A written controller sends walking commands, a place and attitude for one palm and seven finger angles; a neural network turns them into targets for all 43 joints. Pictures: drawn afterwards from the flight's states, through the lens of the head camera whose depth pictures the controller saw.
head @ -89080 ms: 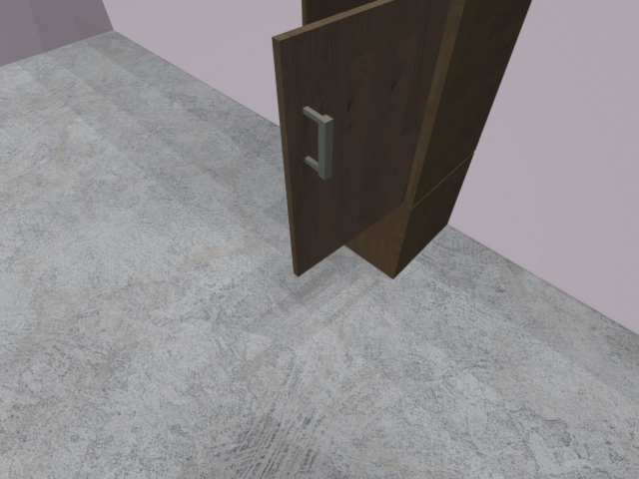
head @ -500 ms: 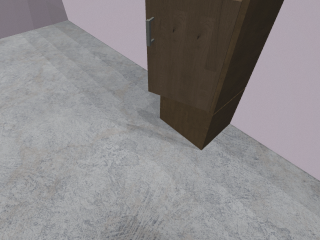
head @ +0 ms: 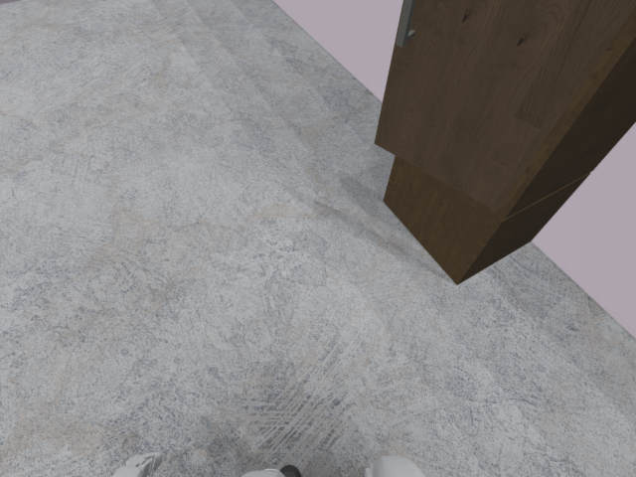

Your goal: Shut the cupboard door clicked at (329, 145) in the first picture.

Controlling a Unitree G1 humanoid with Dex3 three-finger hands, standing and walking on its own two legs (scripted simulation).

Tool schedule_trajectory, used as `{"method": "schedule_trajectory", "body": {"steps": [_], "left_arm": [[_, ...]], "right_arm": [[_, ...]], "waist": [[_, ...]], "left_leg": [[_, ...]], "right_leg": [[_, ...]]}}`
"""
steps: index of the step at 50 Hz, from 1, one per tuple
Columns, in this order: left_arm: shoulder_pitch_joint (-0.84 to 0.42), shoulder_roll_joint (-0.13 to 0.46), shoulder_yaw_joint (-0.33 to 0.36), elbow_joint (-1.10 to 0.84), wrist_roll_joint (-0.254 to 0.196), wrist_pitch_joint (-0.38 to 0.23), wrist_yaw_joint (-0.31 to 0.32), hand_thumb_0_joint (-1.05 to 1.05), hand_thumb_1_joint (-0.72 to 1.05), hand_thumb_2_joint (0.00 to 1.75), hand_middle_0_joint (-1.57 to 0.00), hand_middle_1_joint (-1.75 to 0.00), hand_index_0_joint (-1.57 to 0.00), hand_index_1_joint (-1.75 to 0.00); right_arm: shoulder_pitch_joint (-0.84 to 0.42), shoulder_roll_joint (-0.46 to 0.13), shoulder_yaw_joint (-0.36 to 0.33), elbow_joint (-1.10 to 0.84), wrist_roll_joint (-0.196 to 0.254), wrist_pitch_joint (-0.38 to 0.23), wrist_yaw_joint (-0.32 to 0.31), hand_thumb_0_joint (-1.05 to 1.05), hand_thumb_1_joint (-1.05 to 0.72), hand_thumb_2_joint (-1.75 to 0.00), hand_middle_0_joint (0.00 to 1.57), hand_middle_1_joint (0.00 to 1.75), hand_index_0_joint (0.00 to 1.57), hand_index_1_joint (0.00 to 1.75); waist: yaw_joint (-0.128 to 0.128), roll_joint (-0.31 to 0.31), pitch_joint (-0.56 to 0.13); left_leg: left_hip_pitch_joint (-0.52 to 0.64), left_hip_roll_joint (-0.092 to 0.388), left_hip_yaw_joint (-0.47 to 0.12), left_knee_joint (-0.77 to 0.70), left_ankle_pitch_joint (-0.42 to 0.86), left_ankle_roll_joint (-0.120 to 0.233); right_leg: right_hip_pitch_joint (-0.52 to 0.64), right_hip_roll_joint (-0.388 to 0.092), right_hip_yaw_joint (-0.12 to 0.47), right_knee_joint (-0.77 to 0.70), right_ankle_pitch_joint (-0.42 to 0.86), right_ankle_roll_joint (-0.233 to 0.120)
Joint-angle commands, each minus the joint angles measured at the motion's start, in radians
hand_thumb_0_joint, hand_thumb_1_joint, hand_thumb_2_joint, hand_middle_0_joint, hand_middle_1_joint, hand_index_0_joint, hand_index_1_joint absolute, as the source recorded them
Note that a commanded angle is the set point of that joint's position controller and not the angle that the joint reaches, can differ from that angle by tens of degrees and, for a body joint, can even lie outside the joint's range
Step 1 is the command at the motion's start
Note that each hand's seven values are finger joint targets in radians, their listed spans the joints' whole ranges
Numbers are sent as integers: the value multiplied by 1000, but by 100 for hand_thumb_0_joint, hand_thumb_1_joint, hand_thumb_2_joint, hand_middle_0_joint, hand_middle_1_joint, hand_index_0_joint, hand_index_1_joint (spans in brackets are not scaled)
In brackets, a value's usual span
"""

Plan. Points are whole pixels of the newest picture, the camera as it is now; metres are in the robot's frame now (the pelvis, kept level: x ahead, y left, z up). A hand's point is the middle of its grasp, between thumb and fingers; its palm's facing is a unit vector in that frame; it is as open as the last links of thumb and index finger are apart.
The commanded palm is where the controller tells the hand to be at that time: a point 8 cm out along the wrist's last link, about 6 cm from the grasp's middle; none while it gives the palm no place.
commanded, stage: walk to a spot facing it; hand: left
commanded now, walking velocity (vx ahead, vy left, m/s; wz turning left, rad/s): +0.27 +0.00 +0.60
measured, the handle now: (411, 13) +0.99 -0.18 +0.07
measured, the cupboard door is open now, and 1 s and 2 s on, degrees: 20 20 20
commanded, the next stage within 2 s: turn to face it in 0.90 s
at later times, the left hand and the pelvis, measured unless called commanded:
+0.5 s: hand out of the picture -0.01 +0.13 -0.15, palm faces +0.39 -0.88 -0.27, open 7.4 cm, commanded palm none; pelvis +0.07 -0.04 +0.00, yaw +23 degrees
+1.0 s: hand (102, 451) +0.17 +0.31 -0.16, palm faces +0.60 -0.78 -0.18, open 7.4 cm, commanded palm none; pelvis +0.20 +0.10 +0.00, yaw +36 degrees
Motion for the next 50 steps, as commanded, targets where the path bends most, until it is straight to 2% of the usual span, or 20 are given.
{"method": "schedule_trajectory", "body": {"steps": [1, 6, 9, 10, 11, 12, 13, 14, 16, 18, 21, 28, 32, 33, 34, 35, 36, 38, 41, 50], "left_arm": [[39, 75, 13, -77, 2, -22, -5, 0, 90, 90, -20, -30, -20, -30], [37, 94, 5, -104, 1, -28, -17, 0, 90, 90, -20, -30, -20, -30], [228, 118, 17, -54, -4, -31, -18, 0, 90, 90, -20, -30, -20, -30], [294, 175, 30, -42, 9, -40, -9, 0, 90, 90, -20, -30, -20, -30], [279, 269, 38, -64, 23, -49, 6, 0, 90, 90, -20, -30, -20, -30], [178, 229, 23, -84, 1, -53, 14, 0, 90, 90, -20, -30, -20, -30], [66, 218, 23, -115, -5, -55, 10, 0, 90, 90, -20, -30, -20, -30], [70, 199, 22, -118, -4, -74, 6, 0, 90, 90, -20, -30, -20, -30], [75, 119, 1, -96, -7, -95, 3, 0, 90, 90, -20, -30, -20, -30], [182, 101, -6, -62, -7, -108, 1, 0, 90, 90, -20, -30, -20, -30], [328, 89, -8, -5, -3, -119, 9, 0, 90, 90, -20, -30, -20, -30], [408, 105, -9, 23, 8, -118, 14, 0, 90, 90, -20, -30, -20, -30], [376, 167, 6, 15, 3, -123, 7, 0, 90, 90, -20, -30, -20, -30], [349, 175, 9, 6, -4, -123, 3, 0, 90, 90, -20, -30, -20, -30], [331, 163, 8, -16, -12, -125, -8, 0, 90, 90, -20, -30, -20, -30], [314, 96, -6, -67, -22, -121, -23, 0, 90, 90, -20, -30, -20, -30], [174, 126, -11, -124, -21, -105, -16, 0, 90, 90, -20, -30, -20, -30], [167, 77, 4, -113, -7, -103, -10, 0, 90, 90, -20, -30, -20, -30], [273, 43, 5, -39, 12, -64, -22, 0, 90, 90, -20, -30, -20, -30], [84, 28, 0, -82, 3, -49, -22, 0, 90, 90, -20, -30, -20, -30]], "right_arm": [[74, -195, -54, -49, -8, -14, -11, 0, -90, -90, 20, 30, 20, 30], [52, -234, -70, -65, -14, -3, 2, 0, -90, -90, 20, 30, 20, 30], [-62, -222, -75, -101, -7, 6, 5, 0, -90, -90, 20, 30, 20, 30], [-84, -162, -68, -116, 7, 7, 11, 0, -90, -90, 20, 30, 20, 30], [-78, -93, -53, -144, 17, -7, 16, 0, -90, -90, 20, 30, 20, 30], [-113, -172, -69, -146, -8, -8, 24, 0, -90, -90, 20, 30, 20, 30], [-45, -140, -62, -149, -11, -2, 32, 0, -90, -90, 20, 30, 20, 30], [-31, -126, -60, -131, -13, 2, 43, 0, -90, -90, 20, 30, 20, 30], [-21, -134, -61, -110, -13, 4, 59, 0, -90, -90, 20, 30, 20, 30], [-59, -110, -48, -119, -6, -2, 65, 0, -90, -90, 20, 30, 20, 30], [-130, -92, -35, -134, -3, -1, 66, 0, -90, -90, 20, 30, 20, 30], [-297, -68, -4, -183, -4, -7, 81, 0, -90, -90, 20, 30, 20, 30], [-128, -107, -14, -151, -7, -26, 68, 0, -90, -90, 20, 30, 20, 30], [2, -147, -27, -124, -12, -31, 64, 0, -90, -90, 20, 30, 20, 30], [153, -225, -50, -96, -19, -36, 53, 0, -90, -90, 20, 30, 20, 30], [231, -352, -79, -78, -18, -46, 39, 0, -90, -90, 20, 30, 20, 30], [259, -368, -82, -66, 10, -37, 28, 0, -90, -90, 20, 30, 20, 30], [84, -271, -56, -113, 4, -54, 15, 0, -90, -90, 20, 30, 20, 30], [-50, -173, -21, -120, 4, -77, 8, 0, -90, -90, 20, 30, 20, 30], [113, -116, -17, -26, 14, -90, -10, 0, -90, -90, 20, 30, 20, 30]], "waist": [[0, 110, -176], [0, 181, -131], [98, 146, -118], [132, -43, -101], [135, -354, -76], [80, -203, 51], [5, -128, 14], [6, -149, 13], [-11, -173, 37], [20, -156, 22], [65, -177, -5], [92, -175, 53], [4, -188, -68], [-68, -151, -146], [-142, -52, -270], [-145, 189, -361], [-161, 44, -341], [-66, -26, -140], [42, 88, -15], [26, 36, -30]], "left_leg": [[258, 235, -399, -228, -149, 47], [185, 204, -474, -258, -391, 63], [-98, 107, -371, -185, -463, 0], [-324, 13, -242, 53, -474, -54], [-539, -87, -37, 428, -421, -110], [-487, 20, -103, 610, -342, -92], [-440, 18, -77, 673, -275, -98], [-408, 62, -64, 746, -216, -105], [-389, 90, -29, 758, -99, -115], [-405, 82, 16, 729, -58, -116], [-451, 89, 60, 681, -70, -105], [-370, 97, 154, 363, -106, -62], [-9, -6, 234, 208, -195, 8], [194, -16, 216, 127, -131, 25], [502, 113, 37, 73, -56, 88], [717, 450, -491, 9, 153, 236], [676, 497, -565, -100, 151, 269], [330, 431, -389, -181, -91, 183], [69, 288, -192, -243, -45, 79], [302, 241, -142, -224, 406, 53]], "right_leg": [[-54, 10, 15, -141, -12, 5], [47, 59, -27, -384, -87, -15], [437, 94, -78, -693, -7, -41], [608, -57, 91, -859, -148, -89], [626, -399, 517, -1012, -402, -181], [365, -451, 484, -1032, -408, -186], [354, -401, 345, -994, -233, -183], [303, -361, 319, -993, -302, -178], [315, -257, 81, -957, -44, -132], [421, -218, -34, -891, 270, -120], [576, -231, -111, -811, 684, -83], [602, -286, -198, -781, 794, -131], [541, -306, -272, -520, 1111, -125], [451, -289, -309, -332, 1000, -101], [212, -247, -307, -60, 671, -67], [-152, -69, -232, 282, -180, -16], [-236, -71, -79, 381, -200, -29], [-215, -132, -35, 325, -70, -31], [-85, -142, -12, 165, 77, -11], [-210, -73, -21, -78, 261, 13]]}}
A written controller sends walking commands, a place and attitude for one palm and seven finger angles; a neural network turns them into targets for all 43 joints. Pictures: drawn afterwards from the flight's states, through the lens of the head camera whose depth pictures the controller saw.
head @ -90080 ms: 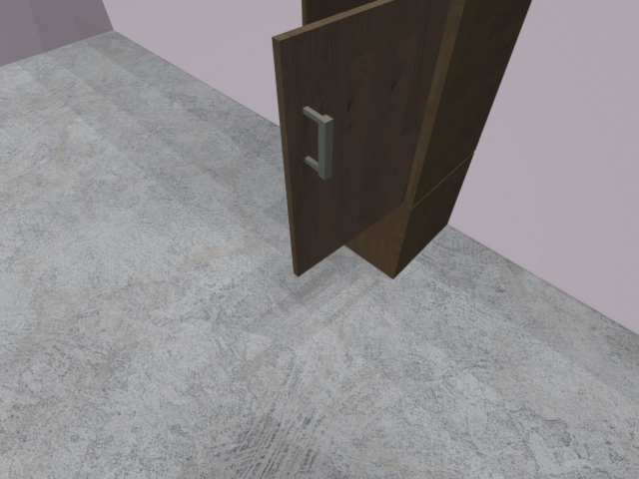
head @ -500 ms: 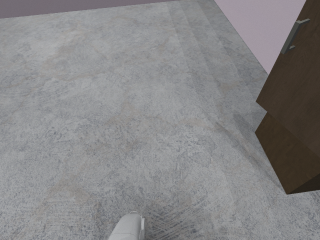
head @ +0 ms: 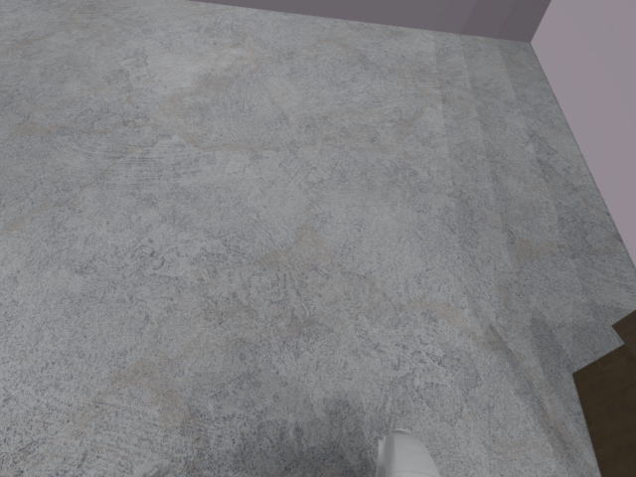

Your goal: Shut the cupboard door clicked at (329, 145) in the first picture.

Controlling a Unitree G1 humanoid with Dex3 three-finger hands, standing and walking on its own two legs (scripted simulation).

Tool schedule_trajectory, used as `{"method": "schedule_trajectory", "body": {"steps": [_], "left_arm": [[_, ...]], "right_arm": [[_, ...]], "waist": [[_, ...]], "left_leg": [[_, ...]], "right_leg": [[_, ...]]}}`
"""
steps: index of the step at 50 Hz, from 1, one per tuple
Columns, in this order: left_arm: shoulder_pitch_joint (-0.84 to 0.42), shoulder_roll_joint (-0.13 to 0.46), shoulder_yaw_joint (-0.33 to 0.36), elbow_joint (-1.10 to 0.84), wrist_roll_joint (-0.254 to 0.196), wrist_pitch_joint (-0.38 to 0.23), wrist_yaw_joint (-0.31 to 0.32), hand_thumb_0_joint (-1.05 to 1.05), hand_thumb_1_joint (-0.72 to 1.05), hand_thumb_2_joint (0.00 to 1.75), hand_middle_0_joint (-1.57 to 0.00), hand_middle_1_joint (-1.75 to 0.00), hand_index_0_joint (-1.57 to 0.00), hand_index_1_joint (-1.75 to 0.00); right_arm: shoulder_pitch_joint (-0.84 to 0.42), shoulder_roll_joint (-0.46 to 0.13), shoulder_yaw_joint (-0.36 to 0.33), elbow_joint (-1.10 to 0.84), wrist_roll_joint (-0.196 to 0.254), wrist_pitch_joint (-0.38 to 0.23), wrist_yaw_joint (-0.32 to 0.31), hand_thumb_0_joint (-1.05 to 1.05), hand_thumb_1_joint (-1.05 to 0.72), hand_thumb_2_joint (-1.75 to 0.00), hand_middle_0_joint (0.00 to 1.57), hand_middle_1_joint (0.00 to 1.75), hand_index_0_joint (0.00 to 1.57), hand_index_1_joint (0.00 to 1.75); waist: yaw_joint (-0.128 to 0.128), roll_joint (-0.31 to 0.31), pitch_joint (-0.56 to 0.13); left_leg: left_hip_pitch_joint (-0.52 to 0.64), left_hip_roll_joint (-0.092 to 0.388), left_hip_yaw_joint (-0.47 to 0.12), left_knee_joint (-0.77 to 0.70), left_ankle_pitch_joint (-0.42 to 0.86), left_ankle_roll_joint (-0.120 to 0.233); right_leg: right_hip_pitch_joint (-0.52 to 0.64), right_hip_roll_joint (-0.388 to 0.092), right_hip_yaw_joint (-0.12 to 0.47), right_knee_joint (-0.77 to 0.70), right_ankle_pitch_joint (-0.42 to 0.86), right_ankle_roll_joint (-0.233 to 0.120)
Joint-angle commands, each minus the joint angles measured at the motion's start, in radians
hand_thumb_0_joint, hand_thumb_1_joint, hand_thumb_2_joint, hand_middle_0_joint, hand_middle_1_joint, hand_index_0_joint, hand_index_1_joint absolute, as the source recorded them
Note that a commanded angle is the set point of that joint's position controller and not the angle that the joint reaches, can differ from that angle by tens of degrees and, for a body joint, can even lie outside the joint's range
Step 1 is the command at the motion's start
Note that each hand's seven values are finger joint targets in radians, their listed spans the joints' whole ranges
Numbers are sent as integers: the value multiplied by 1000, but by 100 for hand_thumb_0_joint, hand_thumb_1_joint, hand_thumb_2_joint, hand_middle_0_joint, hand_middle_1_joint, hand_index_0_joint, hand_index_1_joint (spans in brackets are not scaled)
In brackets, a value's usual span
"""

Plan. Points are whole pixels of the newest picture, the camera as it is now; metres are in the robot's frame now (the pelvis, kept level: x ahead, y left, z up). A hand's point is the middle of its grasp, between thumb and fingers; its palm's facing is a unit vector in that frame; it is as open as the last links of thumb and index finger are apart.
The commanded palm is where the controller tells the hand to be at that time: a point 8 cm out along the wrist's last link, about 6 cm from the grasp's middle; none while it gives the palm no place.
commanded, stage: turn to face it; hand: left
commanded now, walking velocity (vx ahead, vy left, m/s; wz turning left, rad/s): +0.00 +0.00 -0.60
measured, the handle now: out of the picture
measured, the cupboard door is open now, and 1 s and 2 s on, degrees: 20 20 20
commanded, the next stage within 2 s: none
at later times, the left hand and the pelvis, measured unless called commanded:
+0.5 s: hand (229, 411) +0.23 +0.14 -0.18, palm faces -0.14 -0.96 -0.23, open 7.3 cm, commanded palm none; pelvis +0.15 -0.03 +0.00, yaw -10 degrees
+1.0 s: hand (218, 311) +0.40 +0.19 -0.17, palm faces -0.40 -0.89 -0.22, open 7.4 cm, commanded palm none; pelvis +0.22 +0.03 +0.00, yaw -28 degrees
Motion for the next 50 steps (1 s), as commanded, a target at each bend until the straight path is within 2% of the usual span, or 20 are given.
{"method": "schedule_trajectory", "body": {"steps": [1, 8, 11, 12, 13, 14, 15, 16, 19, 22, 26, 31, 34, 35, 36, 37, 38, 40, 42, 50], "left_arm": [[21, 42, 4, -37, -7, -8, 6, 0, 90, 90, -20, -30, -20, -30], [-76, 13, -25, -23, -14, -9, 16, 0, 90, 90, -20, -30, -20, -30], [13, 50, -10, -14, -13, -7, 17, 0, 90, 90, -20, -30, -20, -30], [96, 58, 0, 2, -12, -7, 18, 0, 90, 90, -20, -30, -20, -30], [203, 88, 12, 30, -9, -11, 19, 0, 90, 90, -20, -30, -20, -30], [292, 164, 29, 54, -1, -25, 29, 0, 90, 90, -20, -30, -20, -30], [295, 185, 26, 57, -22, -24, 34, 0, 90, 90, -20, -30, -20, -30], [208, 148, 25, 25, -26, -12, 48, 0, 90, 90, -20, -30, -20, -30], [47, 106, 16, -21, -21, -9, 57, 0, 90, 90, -20, -30, -20, -30], [39, 112, 26, -21, -13, -16, 48, 0, 90, 90, -20, -30, -20, -30], [77, 133, 36, -12, -7, -12, 33, 0, 90, 90, -20, -30, -20, -30], [101, 168, 55, -23, -4, -2, 26, 0, 90, 90, -20, -30, -20, -30], [44, 171, 59, -50, -12, 10, 26, 0, 90, 90, -20, -30, -20, -30], [30, 145, 52, -64, -19, 14, 26, 0, 90, 90, -20, -30, -20, -30], [57, 86, 42, -81, -28, 15, 21, 0, 90, 90, -20, -30, -20, -30], [32, 94, 36, -96, -23, 13, 17, 0, 90, 90, -20, -30, -20, -30], [29, 119, 40, -101, -14, 17, 14, 0, 90, 90, -20, -30, -20, -30], [50, 137, 55, -70, -5, 33, 4, 0, 90, 90, -20, -30, -20, -30], [54, 125, 49, -76, -10, 42, -8, 0, 90, 90, -20, -30, -20, -30], [-73, 91, 24, -126, -12, 51, -27, 0, 90, 90, -20, -30, -20, -30]], "right_arm": [[128, -112, -35, 6, -2, -23, -27, 0, -90, -90, 20, 30, 20, 30], [243, -85, -23, 90, -20, -11, -51, 0, -90, -90, 20, 30, 20, 30], [206, -113, -33, 86, -11, 2, -60, 0, -90, -90, 20, 30, 20, 30], [175, -123, -37, 74, -4, 4, -60, 0, -90, -90, 20, 30, 20, 30], [135, -131, -40, 59, 8, 5, -58, 0, -90, -90, 20, 30, 20, 30], [145, -100, -43, 40, 19, 4, -51, 0, -90, -90, 20, 30, 20, 30], [161, -96, -46, 26, 18, 13, -47, 0, -90, -90, 20, 30, 20, 30], [123, -96, -46, 16, 10, 32, -48, 0, -90, -90, 20, 30, 20, 30], [60, -62, -37, 6, -1, 60, -29, 0, -90, -90, 20, 30, 20, 30], [77, -34, -38, -1, -12, 80, -18, 0, -90, -90, 20, 30, 20, 30], [-1, -53, -44, -55, -9, 73, -18, 0, -90, -90, 20, 30, 20, 30], [-91, -73, -46, -109, 5, 54, -26, 0, -90, -90, 20, 30, 20, 30], [-36, -101, -50, -104, 11, 43, -33, 0, -90, -90, 20, 30, 20, 30], [2, -140, -56, -94, 8, 33, -36, 0, -90, -90, 20, 30, 20, 30], [9, -222, -71, -105, -4, 24, -36, 0, -90, -90, 20, 30, 20, 30], [31, -269, -76, -117, -16, 30, -39, 0, -90, -90, 20, 30, 20, 30], [13, -250, -67, -129, -24, 37, -41, 0, -90, -90, 20, 30, 20, 30], [-63, -197, -47, -152, -24, 31, -48, 0, -90, -90, 20, 30, 20, 30], [-84, -179, -42, -163, -23, 30, -46, 0, -90, -90, 20, 30, 20, 30], [43, -216, -64, -111, -22, 36, -35, 0, -90, -90, 20, 30, 20, 30]], "waist": [[-4, 98, -28], [-33, 133, 2], [19, 114, -6], [64, 103, -41], [117, 57, -85], [128, -132, -190], [94, -167, -228], [70, -134, -156], [2, 7, -87], [-21, 1, -116], [4, -85, -133], [33, -147, -173], [-12, -142, -178], [-30, -73, -195], [-24, 191, -211], [-40, 286, -179], [-33, 169, -144], [14, 204, -89], [22, 210, -81], [-37, 219, -98]], "left_leg": [[116, 267, -185, -129, 586, -4], [220, 298, -83, -9, 984, -54], [171, 341, -62, 137, 1069, -49], [124, 332, -49, 223, 1033, -62], [23, 286, -24, 390, 897, -87], [-178, 133, 50, 703, 405, -132], [-297, 18, 28, 925, -367, -157], [-333, 81, -96, 933, -360, -147], [-320, 151, -96, 844, -211, -162], [-295, 150, -67, 736, -124, -177], [-327, 143, -58, 578, -126, -191], [-271, 104, -54, 359, -176, -196], [-63, 98, -57, 121, -27, -186], [95, 173, -95, 4, 61, -170], [210, 407, -320, -69, 218, -95], [182, 582, -434, -74, 448, 19], [100, 583, -371, -53, 511, 61], [42, 480, -237, -42, 629, 18], [55, 423, -117, -20, 656, -6], [155, 426, 9, 11, 643, -10]], "right_leg": [[-24, 33, -24, -117, 80, -6], [107, 130, -75, -374, 38, -98], [272, 162, -85, -443, 0, -127], [383, 163, -75, -487, 47, -139], [540, 129, -21, -557, 206, -171], [734, -94, 273, -590, 639, -284], [744, -266, 467, -702, 822, -401], [656, -237, 464, -736, 677, -408], [421, -118, 296, -781, 384, -328], [365, -43, 239, -793, 247, -273], [424, -25, 283, -760, 232, -264], [512, -28, 360, -663, 471, -262], [385, 17, 358, -602, 384, -197], [266, 77, 307, -543, 239, -150], [99, 211, 179, -385, -145, -91], [37, 211, 49, -139, -472, -53], [56, 164, 66, 8, -441, -46], [41, 142, 66, 133, -347, -23], [46, 123, 34, 134, -300, -13], [103, 105, -69, -136, -232, -19]]}}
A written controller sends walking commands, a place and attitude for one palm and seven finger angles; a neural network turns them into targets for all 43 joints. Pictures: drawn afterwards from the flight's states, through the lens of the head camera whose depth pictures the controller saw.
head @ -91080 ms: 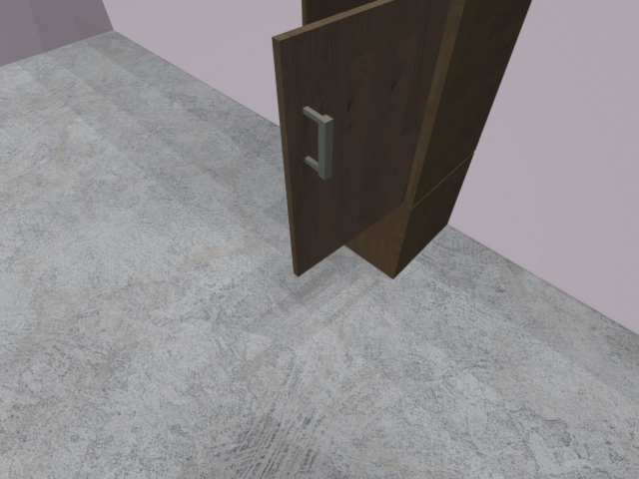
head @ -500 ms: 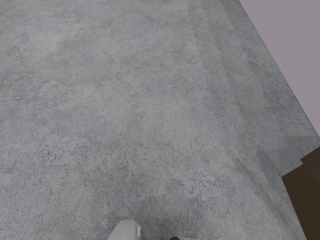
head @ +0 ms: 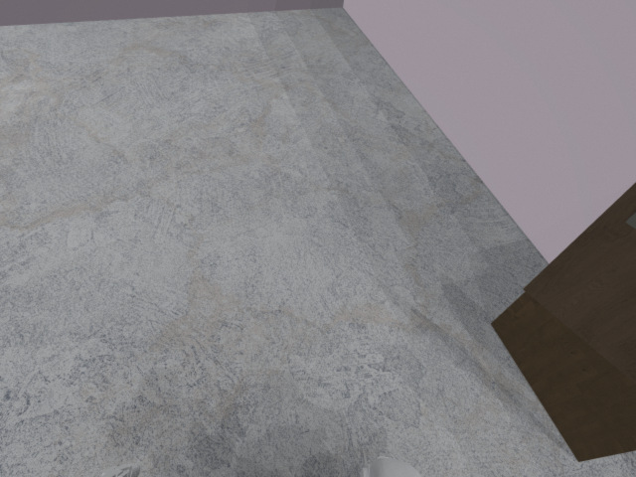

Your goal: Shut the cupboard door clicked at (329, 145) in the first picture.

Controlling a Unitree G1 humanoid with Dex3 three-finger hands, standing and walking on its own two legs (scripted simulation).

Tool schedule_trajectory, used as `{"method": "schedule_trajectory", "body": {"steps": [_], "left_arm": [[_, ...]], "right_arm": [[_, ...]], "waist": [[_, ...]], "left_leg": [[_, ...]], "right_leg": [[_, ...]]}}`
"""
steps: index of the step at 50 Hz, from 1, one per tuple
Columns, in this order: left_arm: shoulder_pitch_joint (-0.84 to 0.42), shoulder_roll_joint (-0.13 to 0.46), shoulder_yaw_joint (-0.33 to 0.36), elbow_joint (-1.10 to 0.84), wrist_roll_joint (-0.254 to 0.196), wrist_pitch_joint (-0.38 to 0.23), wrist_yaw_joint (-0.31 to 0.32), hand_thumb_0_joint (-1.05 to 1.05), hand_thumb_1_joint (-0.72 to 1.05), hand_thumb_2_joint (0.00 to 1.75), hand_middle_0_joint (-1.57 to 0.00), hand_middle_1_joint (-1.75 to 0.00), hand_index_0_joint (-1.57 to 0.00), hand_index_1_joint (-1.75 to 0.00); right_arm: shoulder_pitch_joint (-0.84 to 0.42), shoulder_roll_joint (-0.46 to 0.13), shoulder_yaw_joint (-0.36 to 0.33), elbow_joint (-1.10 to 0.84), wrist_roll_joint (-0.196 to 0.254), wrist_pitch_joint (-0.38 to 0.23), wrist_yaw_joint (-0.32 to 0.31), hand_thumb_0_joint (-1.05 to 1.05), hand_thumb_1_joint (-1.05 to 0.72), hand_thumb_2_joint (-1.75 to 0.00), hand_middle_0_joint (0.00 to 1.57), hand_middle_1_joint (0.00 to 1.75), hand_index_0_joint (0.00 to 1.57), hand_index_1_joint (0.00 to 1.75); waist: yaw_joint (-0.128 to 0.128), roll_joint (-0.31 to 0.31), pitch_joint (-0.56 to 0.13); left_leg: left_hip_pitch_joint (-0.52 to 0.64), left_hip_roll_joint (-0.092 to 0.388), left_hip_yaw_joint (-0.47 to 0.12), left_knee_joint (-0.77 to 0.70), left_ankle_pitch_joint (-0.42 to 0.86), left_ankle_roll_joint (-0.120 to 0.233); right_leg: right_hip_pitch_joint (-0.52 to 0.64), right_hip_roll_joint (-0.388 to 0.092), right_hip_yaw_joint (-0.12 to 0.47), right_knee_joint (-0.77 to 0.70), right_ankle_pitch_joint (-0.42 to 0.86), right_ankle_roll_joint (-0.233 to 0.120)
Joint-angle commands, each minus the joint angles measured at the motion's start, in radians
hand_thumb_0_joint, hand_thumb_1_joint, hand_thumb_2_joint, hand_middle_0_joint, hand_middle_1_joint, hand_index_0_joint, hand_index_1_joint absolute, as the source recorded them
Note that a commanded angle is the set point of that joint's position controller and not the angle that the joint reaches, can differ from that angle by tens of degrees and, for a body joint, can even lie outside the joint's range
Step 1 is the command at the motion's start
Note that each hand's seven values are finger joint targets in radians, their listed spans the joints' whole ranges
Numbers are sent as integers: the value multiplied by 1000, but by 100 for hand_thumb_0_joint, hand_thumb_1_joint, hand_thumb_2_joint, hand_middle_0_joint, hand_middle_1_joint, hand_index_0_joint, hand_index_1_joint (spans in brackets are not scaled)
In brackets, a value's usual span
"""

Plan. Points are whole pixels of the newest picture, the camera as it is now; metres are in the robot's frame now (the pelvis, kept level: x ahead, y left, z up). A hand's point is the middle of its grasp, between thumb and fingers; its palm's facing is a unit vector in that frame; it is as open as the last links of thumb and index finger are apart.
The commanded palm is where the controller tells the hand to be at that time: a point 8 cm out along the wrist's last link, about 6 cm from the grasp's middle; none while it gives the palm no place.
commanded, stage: turn to face it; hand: left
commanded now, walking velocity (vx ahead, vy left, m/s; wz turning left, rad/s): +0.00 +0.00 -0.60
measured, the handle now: out of the picture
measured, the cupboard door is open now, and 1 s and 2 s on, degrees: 20 20 20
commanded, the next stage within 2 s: take the last steps up to it in 1.28 s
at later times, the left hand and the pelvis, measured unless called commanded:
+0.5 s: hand (216, 453) +0.16 +0.15 -0.17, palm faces -0.28 -0.93 -0.22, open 7.4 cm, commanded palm none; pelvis +0.02 -0.01 -0.01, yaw -16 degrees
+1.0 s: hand (246, 396) +0.24 +0.12 -0.16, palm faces -0.56 -0.79 -0.25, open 7.4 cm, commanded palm none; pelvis +0.04 +0.01 -0.01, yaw -35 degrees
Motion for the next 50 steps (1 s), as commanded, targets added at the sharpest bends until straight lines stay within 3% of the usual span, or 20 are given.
{"method": "schedule_trajectory", "body": {"steps": [1, 6, 8, 9, 10, 11, 12, 13, 17, 23, 26, 27, 28, 29, 30, 31, 35, 46, 49, 50], "left_arm": [[-83, 12, -10, -107, -2, -31, -7, 0, 90, 90, -20, -30, -20, -30], [-63, 24, -11, -106, -3, -43, -5, 0, 90, 90, -20, -30, -20, -30], [82, 71, 0, -67, -2, -56, 1, 0, 90, 90, -20, -30, -20, -30], [167, 177, 18, -45, 9, -72, 16, 0, 90, 90, -20, -30, -20, -30], [196, 243, 29, -26, -5, -72, 30, 0, 90, 90, -20, -30, -20, -30], [181, 229, 26, -31, -13, -68, 44, 0, 90, 90, -20, -30, -20, -30], [116, 194, 22, -52, -9, -64, 51, 0, 90, 90, -20, -30, -20, -30], [58, 174, 17, -67, -7, -64, 54, 0, 90, 90, -20, -30, -20, -30], [-32, 128, -2, -93, -5, -72, 47, 0, 90, 90, -20, -30, -20, -30], [-3, 151, 13, -79, 4, -66, 34, 0, 90, 90, -20, -30, -20, -30], [-33, 139, 17, -78, 1, -59, 35, 0, 90, 90, -20, -30, -20, -30], [-44, 119, 12, -85, -8, -53, 34, 0, 90, 90, -20, -30, -20, -30], [-7, 54, 0, -98, -19, -45, 30, 0, 90, 90, -20, -30, -20, -30], [1, 24, -8, -113, -21, -45, 25, 0, 90, 90, -20, -30, -20, -30], [-34, 54, -3, -115, -10, -44, 23, 0, 90, 90, -20, -30, -20, -30], [-18, 56, 3, -100, -2, -37, 21, 0, 90, 90, -20, -30, -20, -30], [4, 35, 9, -66, -3, -28, -3, 0, 90, 90, -20, -30, -20, -30], [-61, -3, -13, -79, -3, -37, -3, 0, 90, 90, -20, -30, -20, -30], [41, 19, -6, -50, -5, -47, 4, 0, 90, 90, -20, -30, -20, -30], [115, 75, 3, -26, 2, -58, 11, 0, 90, 90, -20, -30, -20, -30]], "right_arm": [[113, -209, -71, -17, -6, -12, -11, 0, -90, -90, 20, 30, 20, 30], [93, -237, -81, -12, -6, -10, -1, 0, -90, -90, 20, 30, 20, 30], [52, -247, -83, -22, 8, -10, 5, 0, -90, -90, 20, 30, 20, 30], [52, -178, -68, -49, 19, -6, 12, 0, -90, -90, 20, 30, 20, 30], [7, -143, -54, -88, 16, 6, 8, 0, -90, -90, 20, 30, 20, 30], [20, -165, -52, -83, 16, 23, 0, 0, -90, -90, 20, 30, 20, 30], [-3, -138, -52, -79, 15, 25, 1, 0, -90, -90, 20, 30, 20, 30], [0, -144, -53, -70, 13, 23, 1, 0, -90, -90, 20, 30, 20, 30], [59, -149, -56, -31, 7, 28, 13, 0, -90, -90, 20, 30, 20, 30], [20, -123, -55, -56, 14, 17, 13, 0, -90, -90, 20, 30, 20, 30], [80, -127, -57, -43, 21, 1, 5, 0, -90, -90, 20, 30, 20, 30], [132, -151, -59, -28, 20, -9, 1, 0, -90, -90, 20, 30, 20, 30], [148, -231, -70, -24, 8, -22, -3, 0, -90, -90, 20, 30, 20, 30], [165, -311, -86, -35, -2, -21, -7, 0, -90, -90, 20, 30, 20, 30], [160, -301, -80, -43, -10, -15, -8, 0, -90, -90, 20, 30, 20, 30], [98, -255, -66, -48, -11, -20, -11, 0, -90, -90, 20, 30, 20, 30], [37, -197, -52, -62, -9, -21, -18, 0, -90, -90, 20, 30, 20, 30], [126, -230, -80, 7, -8, -9, -1, 0, -90, -90, 20, 30, 20, 30], [69, -240, -84, 4, 0, -5, 4, 0, -90, -90, 20, 30, 20, 30], [62, -212, -81, -2, 10, -3, 9, 0, -90, -90, 20, 30, 20, 30]], "waist": [[-65, 224, -97], [-44, 234, -108], [45, 136, -164], [79, -145, -219], [84, -260, -194], [72, -194, -180], [52, -148, -121], [27, -205, -110], [-36, -139, -121], [-12, -151, -108], [-43, -167, -130], [-69, -105, -154], [-63, 138, -181], [-69, 361, -184], [-81, 242, -148], [-42, 251, -120], [-17, 194, -88], [-69, 257, -121], [-2, 205, -144], [33, 71, -173]], "left_leg": [[179, 233, -92, -72, 713, 95], [117, 255, -53, 9, 676, 66], [4, 214, 12, 208, 574, -3], [-225, 91, 71, 440, 156, -69], [-404, -32, -10, 652, -356, -102], [-407, 1, -136, 731, -319, -90], [-475, 16, -163, 748, -251, -89], [-492, 24, -168, 748, -203, -99], [-340, 5, -144, 628, -65, -117], [-257, -51, -112, 350, -84, -113], [-93, -74, -118, 101, 11, -101], [41, -54, -124, -37, 108, -94], [152, 139, -319, -158, 140, -37], [158, 368, -523, -202, 259, 77], [53, 399, -517, -200, 261, 137], [14, 355, -458, -215, 279, 127], [46, 230, -191, -158, 437, 78], [117, 273, -66, -71, 545, 95], [23, 257, -16, 42, 434, 35], [-73, 197, 29, 180, 286, -20]], "right_leg": [[-33, -1, -59, -143, 10, -18], [137, 21, -90, -376, 45, -61], [379, 2, -62, -595, 284, -92], [575, -212, 210, -674, 563, -173], [558, -375, 429, -669, 919, -282], [488, -391, 396, -684, 821, -320], [462, -331, 339, -696, 682, -306], [432, -294, 348, -709, 600, -288], [292, -189, 195, -696, 565, -240], [259, -169, 285, -680, 454, -248], [192, -143, 323, -601, 462, -202], [118, -98, 288, -543, 389, -157], [-11, 27, 190, -397, 143, -95], [-105, 98, 41, -131, -219, -42], [-77, 44, 84, 42, -216, -50], [-95, 24, 92, 114, -151, -40], [-94, 2, 31, 153, -15, -9], [74, 13, -88, -274, -33, -39], [272, 15, -87, -540, 178, -69], [409, -54, 4, -667, 320, -96]]}}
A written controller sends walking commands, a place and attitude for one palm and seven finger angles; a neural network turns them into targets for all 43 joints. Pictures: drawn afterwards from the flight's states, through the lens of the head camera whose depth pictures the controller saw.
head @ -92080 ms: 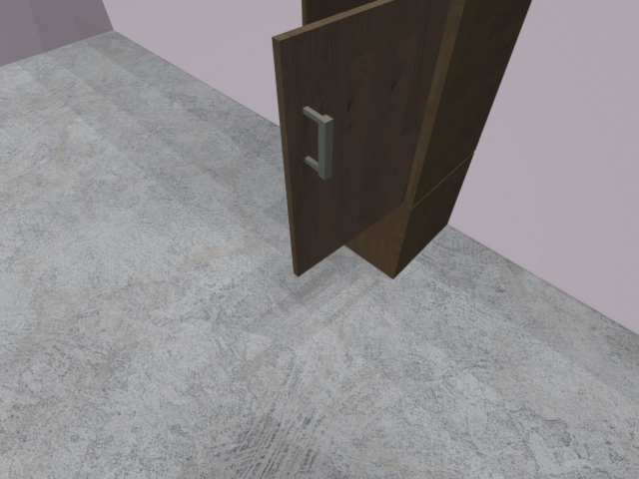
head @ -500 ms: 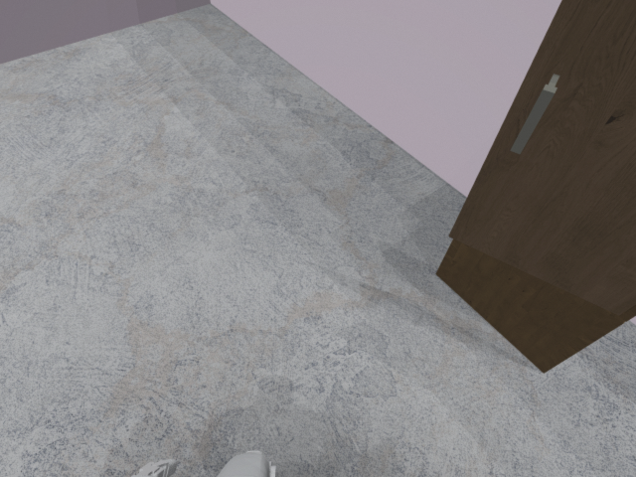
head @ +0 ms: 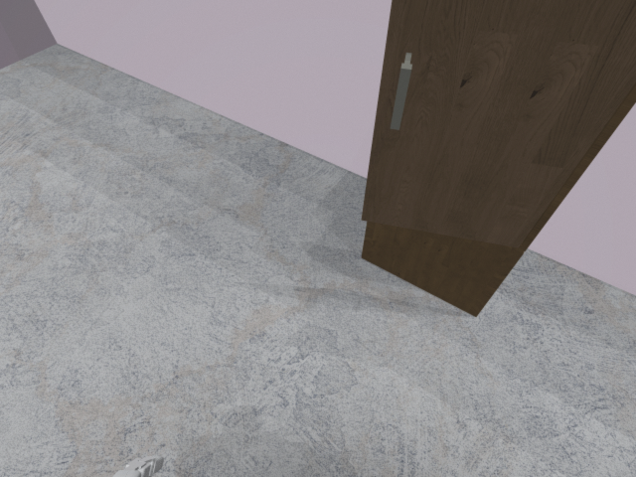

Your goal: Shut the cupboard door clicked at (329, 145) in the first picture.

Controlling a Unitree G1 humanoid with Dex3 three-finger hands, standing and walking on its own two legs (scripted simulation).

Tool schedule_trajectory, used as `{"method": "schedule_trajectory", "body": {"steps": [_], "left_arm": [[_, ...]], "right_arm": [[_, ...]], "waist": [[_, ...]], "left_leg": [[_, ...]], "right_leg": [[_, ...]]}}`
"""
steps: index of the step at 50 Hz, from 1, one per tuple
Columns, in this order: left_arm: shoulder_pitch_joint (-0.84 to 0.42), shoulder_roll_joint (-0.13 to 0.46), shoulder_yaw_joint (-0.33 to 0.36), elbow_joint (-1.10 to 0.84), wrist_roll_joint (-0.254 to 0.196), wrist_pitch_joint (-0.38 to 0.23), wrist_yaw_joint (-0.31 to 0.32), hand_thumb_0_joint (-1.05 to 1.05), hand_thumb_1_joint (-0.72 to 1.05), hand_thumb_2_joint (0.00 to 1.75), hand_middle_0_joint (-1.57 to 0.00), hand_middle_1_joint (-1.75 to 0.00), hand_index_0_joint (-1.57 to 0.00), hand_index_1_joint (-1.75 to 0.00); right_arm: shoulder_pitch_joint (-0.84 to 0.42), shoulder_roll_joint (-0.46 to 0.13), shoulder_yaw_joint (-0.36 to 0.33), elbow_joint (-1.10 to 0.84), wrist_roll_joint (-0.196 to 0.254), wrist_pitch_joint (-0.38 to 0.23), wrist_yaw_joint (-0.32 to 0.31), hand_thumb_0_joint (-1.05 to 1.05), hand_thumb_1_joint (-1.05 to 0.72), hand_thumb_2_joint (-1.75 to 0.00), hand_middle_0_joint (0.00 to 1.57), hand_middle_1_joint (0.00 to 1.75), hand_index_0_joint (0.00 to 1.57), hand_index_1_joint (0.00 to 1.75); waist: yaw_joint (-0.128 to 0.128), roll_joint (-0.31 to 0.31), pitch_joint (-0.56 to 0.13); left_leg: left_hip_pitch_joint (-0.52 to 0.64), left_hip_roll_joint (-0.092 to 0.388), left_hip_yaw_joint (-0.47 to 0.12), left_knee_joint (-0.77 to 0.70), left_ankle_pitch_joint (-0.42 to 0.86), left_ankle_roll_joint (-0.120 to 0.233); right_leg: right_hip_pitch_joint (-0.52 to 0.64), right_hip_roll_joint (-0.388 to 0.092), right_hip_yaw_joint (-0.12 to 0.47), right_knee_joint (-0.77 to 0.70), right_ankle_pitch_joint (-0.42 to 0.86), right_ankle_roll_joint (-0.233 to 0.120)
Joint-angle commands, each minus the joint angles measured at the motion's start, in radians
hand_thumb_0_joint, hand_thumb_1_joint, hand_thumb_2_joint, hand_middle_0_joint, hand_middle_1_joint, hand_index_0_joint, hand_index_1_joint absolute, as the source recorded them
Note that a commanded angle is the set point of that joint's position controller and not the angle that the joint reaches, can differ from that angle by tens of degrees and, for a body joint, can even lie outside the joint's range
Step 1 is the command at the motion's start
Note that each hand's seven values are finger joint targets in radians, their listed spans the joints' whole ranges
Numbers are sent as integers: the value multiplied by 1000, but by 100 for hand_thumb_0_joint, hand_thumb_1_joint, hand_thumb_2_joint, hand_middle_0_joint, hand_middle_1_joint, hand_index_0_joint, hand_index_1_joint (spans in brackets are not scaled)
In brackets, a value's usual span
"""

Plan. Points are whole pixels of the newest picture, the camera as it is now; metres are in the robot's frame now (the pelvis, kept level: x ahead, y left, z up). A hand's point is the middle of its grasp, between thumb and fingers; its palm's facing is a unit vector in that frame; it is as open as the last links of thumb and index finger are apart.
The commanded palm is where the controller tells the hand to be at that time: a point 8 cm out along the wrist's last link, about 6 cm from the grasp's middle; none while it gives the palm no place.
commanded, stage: turn to face it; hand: left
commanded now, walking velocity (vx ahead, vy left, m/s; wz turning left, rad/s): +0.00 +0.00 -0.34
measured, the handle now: (401, 92) +0.73 -0.13 +0.07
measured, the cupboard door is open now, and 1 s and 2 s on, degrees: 20 20 20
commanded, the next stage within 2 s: take the last steps up to it in 0.28 s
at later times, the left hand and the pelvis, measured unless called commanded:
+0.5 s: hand out of the picture +0.11 +0.19 -0.18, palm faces -0.12 -0.98 -0.17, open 7.4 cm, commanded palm none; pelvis +0.03 +0.01 +0.00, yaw -9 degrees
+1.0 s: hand (297, 376) +0.29 +0.05 -0.16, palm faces -0.32 -0.92 -0.21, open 7.4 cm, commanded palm none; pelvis +0.12 -0.10 -0.01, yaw -16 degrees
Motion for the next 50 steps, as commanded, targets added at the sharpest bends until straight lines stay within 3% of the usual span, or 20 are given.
{"method": "schedule_trajectory", "body": {"steps": [1, 2, 3, 4, 8, 16, 19, 20, 21, 22, 23, 25, 29, 41, 44, 45, 46, 47, 48, 50], "left_arm": [[180, 237, 45, -26, 15, -67, 32, 0, 90, 90, -20, -30, -20, -30], [211, 265, 45, -12, -3, -63, 43, 0, 90, 90, -20, -30, -20, -30], [177, 247, 38, -23, -4, -59, 49, 0, 90, 90, -20, -30, -20, -30], [113, 209, 39, -33, 2, -64, 58, 0, 90, 90, -20, -30, -20, -30], [36, 131, 10, -51, -6, -75, 59, 0, 90, 90, -20, -30, -20, -30], [72, 150, 25, -14, 8, -71, 56, 0, 90, 90, -20, -30, -20, -30], [43, 133, 22, -8, -3, -63, 55, 0, 90, 90, -20, -30, -20, -30], [52, 96, 13, -6, -11, -60, 52, 0, 90, 90, -20, -30, -20, -30], [85, 37, 4, -10, -17, -55, 45, 0, 90, 90, -20, -30, -20, -30], [72, 31, 2, -31, -12, -51, 39, 0, 90, 90, -20, -30, -20, -30], [28, 58, 9, -53, 0, -49, 29, 0, 90, 90, -20, -30, -20, -30], [11, 76, 24, -22, 18, -43, 9, 0, 90, 90, -20, -30, -20, -30], [41, 38, 12, 7, 9, -53, -9, 0, 90, 90, -20, -30, -20, -30], [-93, 21, -5, -7, 4, -60, -27, 0, 90, 90, -20, -30, -20, -30], [62, 48, 10, 48, 3, -75, -21, 0, 90, 90, -20, -30, -20, -30], [201, 94, 21, 98, 6, -88, -12, 0, 90, 90, -20, -30, -20, -30], [339, 209, 45, 141, 13, -104, 6, 0, 90, 90, -20, -30, -20, -30], [361, 237, 43, 154, -4, -102, 20, 0, 90, 90, -20, -30, -20, -30], [292, 212, 37, 137, -10, -101, 28, 0, 90, 90, -20, -30, -20, -30], [160, 118, 11, 114, -8, -110, 38, 0, 90, 90, -20, -30, -20, -30]], "right_arm": [[-31, -74, -30, -101, 16, -11, -1, 0, -90, -90, 20, 30, 20, 30], [-80, -93, -25, -115, 13, 7, -9, 0, -90, -90, 20, 30, 20, 30], [-76, -83, -24, -110, 15, 18, -8, 0, -90, -90, 20, 30, 20, 30], [-73, -74, -25, -102, 11, 15, -10, 0, -90, -90, 20, 30, 20, 30], [-9, -81, -25, -41, 7, 15, -2, 0, -90, -90, 20, 30, 20, 30], [-38, -46, -18, -50, 14, 4, -7, 0, -90, -90, 20, 30, 20, 30], [35, -42, -13, -15, 14, -9, -15, 0, -90, -90, 20, 30, 20, 30], [73, -75, -13, -2, 10, -22, -17, 0, -90, -90, 20, 30, 20, 30], [113, -155, -28, 2, -4, -32, -18, 0, -90, -90, 20, 30, 20, 30], [153, -226, -40, -1, -18, -29, -26, 0, -90, -90, 20, 30, 20, 30], [146, -238, -42, -15, -22, -23, -26, 0, -90, -90, 20, 30, 20, 30], [86, -165, -23, -17, -19, -40, -33, 0, -90, -90, 20, 30, 20, 30], [123, -125, -15, 5, -13, -66, -37, 0, -90, -90, 20, 30, 20, 30], [181, -144, -42, 85, -20, -64, -19, 0, -90, -90, 20, 30, 20, 30], [127, -163, -46, 89, -13, -59, -16, 0, -90, -90, 20, 30, 20, 30], [124, -145, -43, 89, -4, -60, -9, 0, -90, -90, 20, 30, 20, 30], [121, -65, -25, 66, 10, -60, 3, 0, -90, -90, 20, 30, 20, 30], [72, -43, -14, 29, 13, -55, -1, 0, -90, -90, 20, 30, 20, 30], [48, -48, -19, 28, 12, -51, 1, 0, -90, -90, 20, 30, 20, 30], [55, -46, -24, 53, 6, -52, -2, 0, -90, -90, 20, 30, 20, 30]], "waist": [[103, -322, -150], [123, -307, -130], [98, -228, -92], [68, -281, -76], [14, -186, -122], [39, -190, -106], [-1, -169, -97], [-11, -88, -123], [-14, 160, -145], [-41, 264, -126], [-51, 164, -72], [-13, 155, 0], [-6, 98, -57], [-29, 153, 36], [56, 86, -34], [119, -26, -107], [173, -336, -193], [164, -385, -176], [138, -275, -100], [69, -268, -75]], "left_leg": [[-304, -40, -53, 303, -206, -46], [-349, -83, -184, 477, -326, -47], [-367, -69, -261, 562, -257, -38], [-442, -72, -288, 585, -204, -42], [-322, -74, -277, 544, -34, -65], [-200, -116, -247, 188, -74, -55], [17, -140, -234, -81, 130, -41], [137, -85, -279, -189, 197, -28], [201, 104, -514, -251, 199, 37], [188, 279, -716, -351, 56, 140], [87, 318, -732, -399, -175, 191], [52, 213, -625, -422, -126, 109], [180, 153, -403, -357, 215, 96], [91, 190, -265, -363, 155, 123], [13, 151, -207, -203, 225, 79], [-57, 73, -131, -5, 265, 43], [-289, -58, -52, 304, -53, 6], [-391, -118, -159, 522, -322, 13], [-430, -77, -241, 603, -244, 27], [-418, -39, -270, 640, -110, 18]], "right_leg": [[376, -303, 407, -388, 556, -148], [279, -378, 469, -381, 695, -239], [212, -355, 414, -401, 523, -259], [243, -300, 406, -402, 509, -238], [195, -198, 226, -358, 591, -199], [188, -214, 306, -337, 522, -230], [60, -155, 292, -274, 431, -160], [-6, -96, 247, -212, 299, -113], [-124, 33, 146, -58, -21, -57], [-226, 86, 64, 174, -262, -32], [-243, 38, 120, 323, -239, -46], [-316, 7, 144, 437, -65, -31], [-329, -4, 106, 430, 55, -8], [-157, -32, 0, -7, 98, -19], [124, 17, -36, -177, 166, -44], [320, 9, -6, -256, 156, -67], [521, -227, 299, -382, -16, -148], [460, -341, 510, -491, 10, -207], [373, -336, 461, -523, -38, -226], [285, -279, 360, -491, 123, -224]]}}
